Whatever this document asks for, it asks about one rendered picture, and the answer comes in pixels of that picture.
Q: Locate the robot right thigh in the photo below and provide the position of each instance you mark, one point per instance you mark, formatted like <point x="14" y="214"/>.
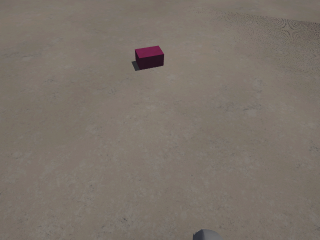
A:
<point x="206" y="234"/>

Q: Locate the carton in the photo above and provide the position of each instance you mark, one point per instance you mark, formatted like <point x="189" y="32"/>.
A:
<point x="149" y="57"/>

